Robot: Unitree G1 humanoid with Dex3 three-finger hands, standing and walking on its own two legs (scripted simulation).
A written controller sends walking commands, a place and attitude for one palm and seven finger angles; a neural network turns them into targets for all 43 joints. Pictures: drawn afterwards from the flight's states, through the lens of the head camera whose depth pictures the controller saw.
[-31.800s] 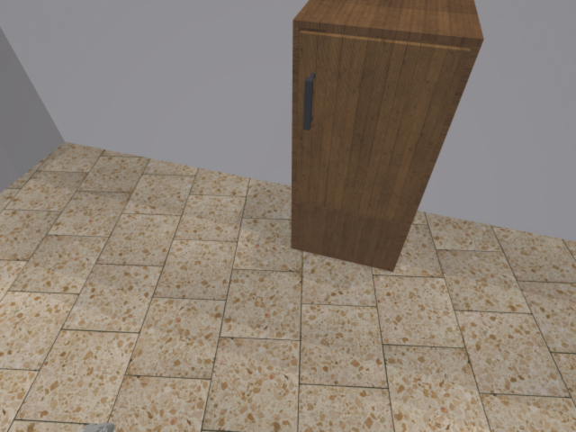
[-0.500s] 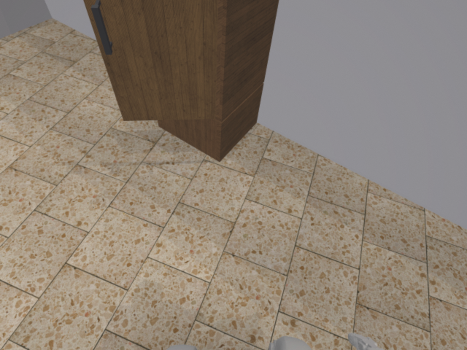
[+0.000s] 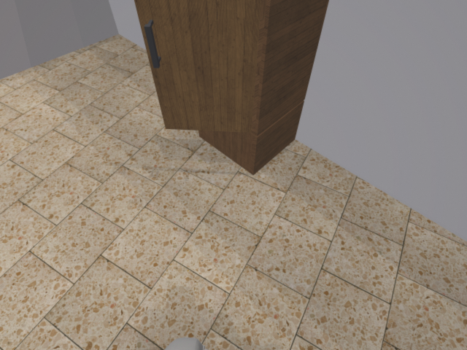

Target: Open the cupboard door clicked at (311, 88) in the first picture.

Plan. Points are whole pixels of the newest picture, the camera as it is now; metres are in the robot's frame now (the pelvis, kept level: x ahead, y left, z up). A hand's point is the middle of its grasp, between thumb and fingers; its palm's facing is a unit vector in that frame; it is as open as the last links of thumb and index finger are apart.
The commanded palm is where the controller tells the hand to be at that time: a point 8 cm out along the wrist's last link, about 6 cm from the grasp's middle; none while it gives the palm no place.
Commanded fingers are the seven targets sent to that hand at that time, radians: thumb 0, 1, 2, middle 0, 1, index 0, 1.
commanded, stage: take the last steps up to it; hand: left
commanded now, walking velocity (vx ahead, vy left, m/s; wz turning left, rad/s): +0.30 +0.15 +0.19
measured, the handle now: (153, 44) +1.03 +0.35 -0.02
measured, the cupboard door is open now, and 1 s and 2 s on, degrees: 40 40 40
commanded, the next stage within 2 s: come to a stop and stand still in 1.24 s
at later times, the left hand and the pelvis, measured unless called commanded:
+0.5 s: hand (110, 329) +0.17 +0.26 -0.17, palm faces +0.08 -0.98 -0.18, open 7.4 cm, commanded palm none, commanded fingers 0.00 0.90 0.90 -0.20 -0.30 -0.20 -0.30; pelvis +0.11 +0.08 +0.00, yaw +3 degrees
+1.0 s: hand (137, 271) +0.29 +0.24 -0.16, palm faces +0.14 -0.97 -0.21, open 7.1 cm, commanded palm none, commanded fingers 0.00 0.90 0.90 -0.20 -0.30 -0.20 -0.30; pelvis +0.29 +0.05 +0.01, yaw +4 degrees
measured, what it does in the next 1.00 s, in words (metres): walks ahead: left foot, then right foot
